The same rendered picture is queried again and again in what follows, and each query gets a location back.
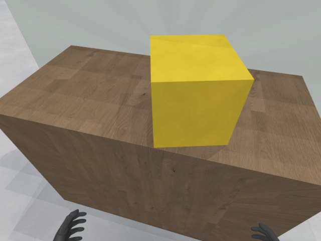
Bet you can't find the robot left hand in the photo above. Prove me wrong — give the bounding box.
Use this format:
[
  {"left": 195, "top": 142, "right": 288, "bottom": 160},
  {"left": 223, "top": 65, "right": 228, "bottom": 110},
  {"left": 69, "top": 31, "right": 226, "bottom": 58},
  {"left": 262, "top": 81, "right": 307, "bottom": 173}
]
[{"left": 53, "top": 209, "right": 87, "bottom": 241}]

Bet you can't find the pedestal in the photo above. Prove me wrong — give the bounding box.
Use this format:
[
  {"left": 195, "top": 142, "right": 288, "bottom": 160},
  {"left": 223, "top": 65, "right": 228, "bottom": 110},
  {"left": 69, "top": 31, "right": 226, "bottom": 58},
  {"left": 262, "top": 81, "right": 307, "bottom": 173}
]
[{"left": 0, "top": 45, "right": 321, "bottom": 241}]

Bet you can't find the robot right hand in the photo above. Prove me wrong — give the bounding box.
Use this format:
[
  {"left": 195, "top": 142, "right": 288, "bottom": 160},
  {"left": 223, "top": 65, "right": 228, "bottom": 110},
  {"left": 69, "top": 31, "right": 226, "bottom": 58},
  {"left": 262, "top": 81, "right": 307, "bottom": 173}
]
[{"left": 251, "top": 223, "right": 280, "bottom": 241}]

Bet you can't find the carton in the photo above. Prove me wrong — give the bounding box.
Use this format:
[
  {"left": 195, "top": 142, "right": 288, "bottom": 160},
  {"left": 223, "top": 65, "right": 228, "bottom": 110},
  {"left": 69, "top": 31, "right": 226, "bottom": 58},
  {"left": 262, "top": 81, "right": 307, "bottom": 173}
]
[{"left": 150, "top": 34, "right": 254, "bottom": 148}]

